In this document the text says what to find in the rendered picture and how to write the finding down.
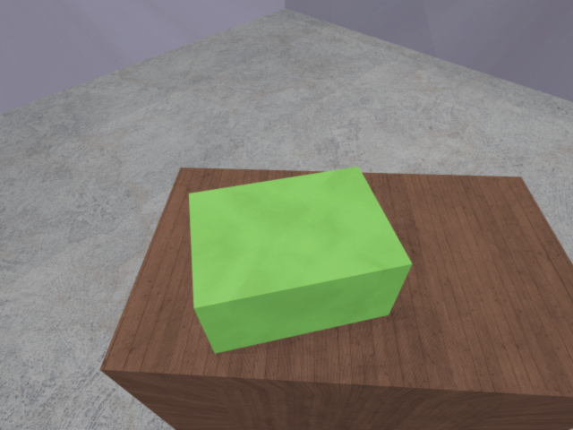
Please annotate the carton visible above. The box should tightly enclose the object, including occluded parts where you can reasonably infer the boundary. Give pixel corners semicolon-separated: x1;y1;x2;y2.
189;167;412;354

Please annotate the pedestal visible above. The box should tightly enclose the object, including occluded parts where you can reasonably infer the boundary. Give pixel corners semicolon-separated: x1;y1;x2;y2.
99;168;573;430

